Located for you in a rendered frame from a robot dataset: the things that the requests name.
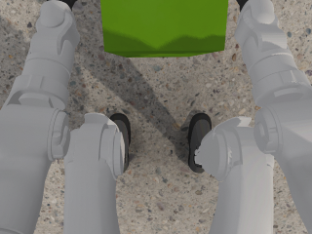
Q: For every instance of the right robot upper arm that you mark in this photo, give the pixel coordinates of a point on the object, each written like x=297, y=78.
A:
x=284, y=130

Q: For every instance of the right robot shin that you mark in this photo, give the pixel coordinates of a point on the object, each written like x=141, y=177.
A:
x=201, y=154

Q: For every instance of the left robot forearm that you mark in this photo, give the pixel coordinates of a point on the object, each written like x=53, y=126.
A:
x=48, y=65

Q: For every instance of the left robot upper arm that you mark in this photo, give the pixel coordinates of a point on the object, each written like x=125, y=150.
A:
x=31, y=138

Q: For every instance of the robot right hand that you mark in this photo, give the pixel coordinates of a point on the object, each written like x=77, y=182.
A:
x=241, y=3

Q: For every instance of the robot left hand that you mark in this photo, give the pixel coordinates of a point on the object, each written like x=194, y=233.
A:
x=70, y=3

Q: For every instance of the carton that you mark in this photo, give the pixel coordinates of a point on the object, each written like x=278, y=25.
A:
x=163, y=28

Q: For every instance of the right robot foot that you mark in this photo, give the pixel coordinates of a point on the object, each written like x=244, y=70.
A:
x=199, y=126

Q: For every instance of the right robot forearm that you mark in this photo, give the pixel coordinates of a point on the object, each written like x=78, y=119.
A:
x=267, y=56

